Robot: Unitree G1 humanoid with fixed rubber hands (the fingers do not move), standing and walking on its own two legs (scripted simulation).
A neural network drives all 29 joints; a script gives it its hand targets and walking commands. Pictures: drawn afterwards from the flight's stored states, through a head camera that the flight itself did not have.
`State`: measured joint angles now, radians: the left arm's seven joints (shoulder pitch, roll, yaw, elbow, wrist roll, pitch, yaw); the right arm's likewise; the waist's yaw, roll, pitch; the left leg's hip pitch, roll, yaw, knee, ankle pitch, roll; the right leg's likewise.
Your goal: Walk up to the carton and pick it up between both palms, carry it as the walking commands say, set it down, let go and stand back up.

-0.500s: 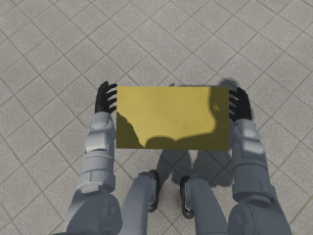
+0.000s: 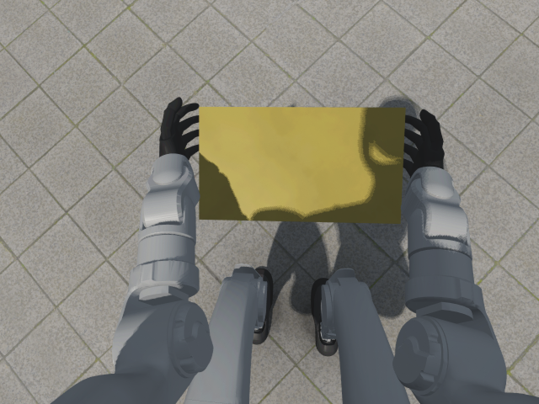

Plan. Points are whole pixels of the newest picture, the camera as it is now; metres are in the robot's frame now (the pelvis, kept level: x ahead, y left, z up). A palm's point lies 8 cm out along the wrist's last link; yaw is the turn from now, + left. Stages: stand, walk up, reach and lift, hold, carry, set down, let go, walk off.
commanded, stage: set down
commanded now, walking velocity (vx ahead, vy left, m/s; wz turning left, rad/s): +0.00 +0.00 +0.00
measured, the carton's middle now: (296, 167) +0.45 +0.00 -0.17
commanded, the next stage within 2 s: none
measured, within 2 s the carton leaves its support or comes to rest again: neither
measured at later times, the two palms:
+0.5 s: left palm (192, 158) +0.46 +0.18 -0.16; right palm (400, 170) +0.44 -0.18 -0.18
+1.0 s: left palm (207, 164) +0.48 +0.17 -0.26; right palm (386, 170) +0.47 -0.18 -0.27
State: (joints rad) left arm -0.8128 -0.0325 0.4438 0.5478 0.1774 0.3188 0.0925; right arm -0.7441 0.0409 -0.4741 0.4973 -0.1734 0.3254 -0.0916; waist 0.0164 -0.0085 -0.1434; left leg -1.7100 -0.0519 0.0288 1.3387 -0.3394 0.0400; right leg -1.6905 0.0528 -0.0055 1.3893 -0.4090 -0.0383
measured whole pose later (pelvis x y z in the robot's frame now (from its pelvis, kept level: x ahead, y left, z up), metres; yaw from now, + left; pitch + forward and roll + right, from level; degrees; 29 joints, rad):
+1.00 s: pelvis -0.03 +0.00 -0.14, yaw +1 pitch +47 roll +2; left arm -1.13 0.08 0.44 0.67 0.10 0.30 0.13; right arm -1.06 -0.11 -0.43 0.60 -0.09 0.32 -0.13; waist 0.02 -0.01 0.00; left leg -2.21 -0.04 0.06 1.78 -0.39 0.04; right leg -2.19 0.05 -0.02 1.84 -0.46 -0.04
